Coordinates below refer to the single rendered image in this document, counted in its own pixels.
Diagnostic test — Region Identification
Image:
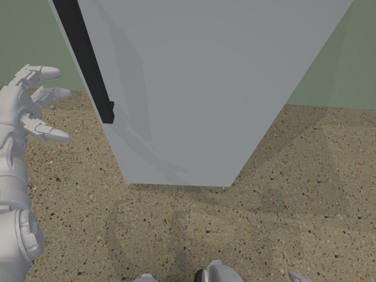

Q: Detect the fridge door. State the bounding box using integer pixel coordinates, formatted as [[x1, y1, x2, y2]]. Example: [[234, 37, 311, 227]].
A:
[[48, 0, 353, 187]]

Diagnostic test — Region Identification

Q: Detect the handle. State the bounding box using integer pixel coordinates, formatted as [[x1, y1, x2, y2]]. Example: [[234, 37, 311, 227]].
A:
[[53, 0, 115, 124]]

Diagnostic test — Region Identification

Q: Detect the robot right shin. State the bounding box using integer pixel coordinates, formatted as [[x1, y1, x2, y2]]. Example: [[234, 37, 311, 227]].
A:
[[207, 260, 222, 267]]

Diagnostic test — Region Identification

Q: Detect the robot left forearm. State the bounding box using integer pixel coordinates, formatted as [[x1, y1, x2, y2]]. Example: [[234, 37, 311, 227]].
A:
[[0, 124, 31, 214]]

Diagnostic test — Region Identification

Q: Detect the robot left hand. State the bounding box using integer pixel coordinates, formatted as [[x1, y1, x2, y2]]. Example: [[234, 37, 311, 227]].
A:
[[0, 64, 72, 143]]

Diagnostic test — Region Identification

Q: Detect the robot right thigh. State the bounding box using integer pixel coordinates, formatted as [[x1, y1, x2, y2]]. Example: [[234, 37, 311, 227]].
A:
[[202, 264, 244, 282]]

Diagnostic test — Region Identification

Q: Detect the robot left upper arm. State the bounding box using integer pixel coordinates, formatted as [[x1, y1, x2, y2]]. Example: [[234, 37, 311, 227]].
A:
[[0, 209, 45, 282]]

